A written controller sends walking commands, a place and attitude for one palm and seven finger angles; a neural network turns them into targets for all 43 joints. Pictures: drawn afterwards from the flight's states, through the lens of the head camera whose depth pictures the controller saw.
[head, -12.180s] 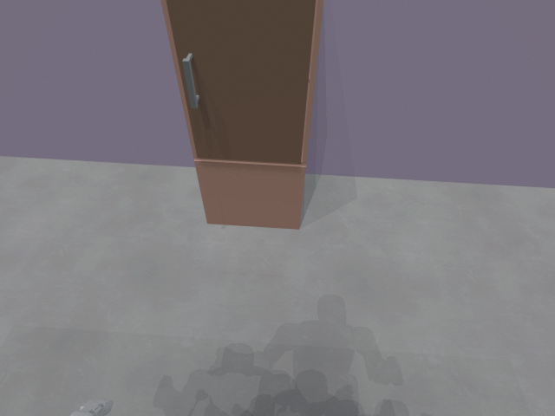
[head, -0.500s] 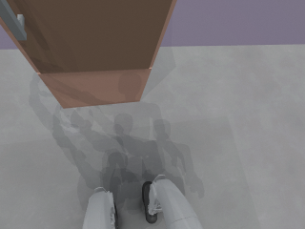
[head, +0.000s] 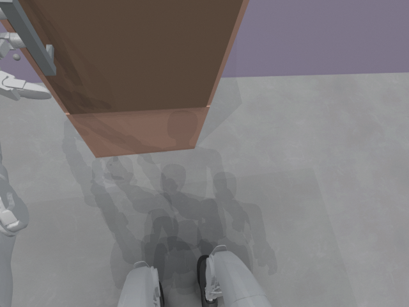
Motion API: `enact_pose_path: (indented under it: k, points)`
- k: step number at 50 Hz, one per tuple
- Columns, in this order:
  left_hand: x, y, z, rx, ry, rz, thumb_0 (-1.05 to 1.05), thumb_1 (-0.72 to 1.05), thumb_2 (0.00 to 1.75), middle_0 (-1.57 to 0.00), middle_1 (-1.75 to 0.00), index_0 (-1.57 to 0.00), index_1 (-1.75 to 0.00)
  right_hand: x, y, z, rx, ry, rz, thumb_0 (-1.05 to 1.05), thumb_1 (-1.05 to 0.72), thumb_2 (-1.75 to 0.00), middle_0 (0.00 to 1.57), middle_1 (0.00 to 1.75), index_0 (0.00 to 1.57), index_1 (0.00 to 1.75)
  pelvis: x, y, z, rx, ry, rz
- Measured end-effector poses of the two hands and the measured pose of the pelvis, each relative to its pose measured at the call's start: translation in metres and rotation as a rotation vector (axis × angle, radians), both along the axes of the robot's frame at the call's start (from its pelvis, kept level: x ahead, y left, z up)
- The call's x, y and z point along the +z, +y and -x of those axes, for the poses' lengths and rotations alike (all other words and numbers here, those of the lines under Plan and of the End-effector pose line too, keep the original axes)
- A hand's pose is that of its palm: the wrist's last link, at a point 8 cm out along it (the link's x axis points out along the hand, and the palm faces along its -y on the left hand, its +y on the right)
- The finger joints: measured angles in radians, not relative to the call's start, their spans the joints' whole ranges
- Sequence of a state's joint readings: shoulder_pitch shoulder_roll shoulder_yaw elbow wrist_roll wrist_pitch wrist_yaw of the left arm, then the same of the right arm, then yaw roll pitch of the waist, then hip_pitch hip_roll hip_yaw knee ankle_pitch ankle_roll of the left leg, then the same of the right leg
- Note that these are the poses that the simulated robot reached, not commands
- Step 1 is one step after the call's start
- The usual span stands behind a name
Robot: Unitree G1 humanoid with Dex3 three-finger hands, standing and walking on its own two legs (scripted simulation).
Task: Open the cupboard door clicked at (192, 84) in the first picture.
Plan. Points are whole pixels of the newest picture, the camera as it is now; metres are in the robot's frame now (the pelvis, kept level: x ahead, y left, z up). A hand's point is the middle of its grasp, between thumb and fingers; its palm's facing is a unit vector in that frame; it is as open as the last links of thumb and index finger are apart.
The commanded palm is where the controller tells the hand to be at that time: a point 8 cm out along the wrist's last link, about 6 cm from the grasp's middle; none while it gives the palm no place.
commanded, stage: slide the fingers in behind the handle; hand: left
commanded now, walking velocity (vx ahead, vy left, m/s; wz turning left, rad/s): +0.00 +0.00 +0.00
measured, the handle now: (32, 31) +0.59 +0.24 +0.07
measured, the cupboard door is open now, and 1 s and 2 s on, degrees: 0 0 0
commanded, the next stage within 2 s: close the thumb around the handle in 1.02 s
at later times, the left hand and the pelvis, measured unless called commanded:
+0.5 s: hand (46, 56) +0.54 +0.21 +0.06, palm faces +0.03 -1.00 -0.03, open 14.0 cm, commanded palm +0.52 +0.24 +0.06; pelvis +0.00 -0.01 +0.00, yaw +0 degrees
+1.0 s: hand (49, 57) +0.54 +0.21 +0.06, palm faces +0.04 -1.00 -0.04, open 14.0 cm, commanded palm +0.52 +0.24 +0.06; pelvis +0.00 -0.02 +0.00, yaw +0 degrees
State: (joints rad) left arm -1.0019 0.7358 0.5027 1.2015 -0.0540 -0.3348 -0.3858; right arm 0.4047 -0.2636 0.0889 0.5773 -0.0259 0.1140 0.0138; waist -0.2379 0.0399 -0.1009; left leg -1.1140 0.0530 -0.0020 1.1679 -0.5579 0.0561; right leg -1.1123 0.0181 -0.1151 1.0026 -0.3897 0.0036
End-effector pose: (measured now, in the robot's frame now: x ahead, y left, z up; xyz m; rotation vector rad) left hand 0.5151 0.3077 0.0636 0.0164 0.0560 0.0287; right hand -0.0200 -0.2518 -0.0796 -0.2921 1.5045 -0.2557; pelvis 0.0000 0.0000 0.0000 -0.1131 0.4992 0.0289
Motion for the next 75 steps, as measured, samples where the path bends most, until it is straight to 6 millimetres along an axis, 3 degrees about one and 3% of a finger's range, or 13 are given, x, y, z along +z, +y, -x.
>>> enact_pose_path:
  k: [30, 59, 66, 75]
  points:
    - [-0.004, -0.050, -0.004, 0.000, 0.004, -0.015, -0.01, -0.50, 0.30, -0.30, -1.20, -0.30, -1.20, -0.007, -0.018, -0.002, -0.003, -0.012, -0.017, 0.00, -0.91, -0.90, 0.20, 0.30, 0.20, 0.30, 0.000, -0.015, 0.000, -0.006, -0.011, -0.027]
    - [0.000, -0.048, 0.002, 0.007, -0.014, -0.011, -0.01, -0.50, 0.30, -0.30, -1.20, -0.30, -1.20, -0.008, -0.015, -0.001, 0.002, -0.027, -0.019, 0.01, -0.91, -0.90, 0.20, 0.30, 0.20, 0.30, 0.000, -0.012, 0.002, -0.008, -0.021, -0.028]
    - [-0.001, -0.043, 0.002, 0.019, -0.020, -0.012, -0.01, -0.33, 0.37, -0.31, -1.22, -0.32, -1.22, -0.007, -0.012, -0.001, 0.003, -0.036, -0.013, 0.01, -0.91, -0.90, 0.20, 0.30, 0.20, 0.30, -0.001, -0.009, 0.003, -0.009, -0.022, -0.025]
    - [-0.003, -0.041, -0.001, 0.009, -0.017, -0.008, 0.00, 0.10, 0.56, -0.34, -1.27, -0.35, -1.26, -0.009, -0.009, 0.002, 0.008, -0.017, -0.010, 0.00, -0.91, -0.90, 0.20, 0.30, 0.20, 0.30, -0.003, -0.006, 0.004, -0.002, -0.012, -0.020]
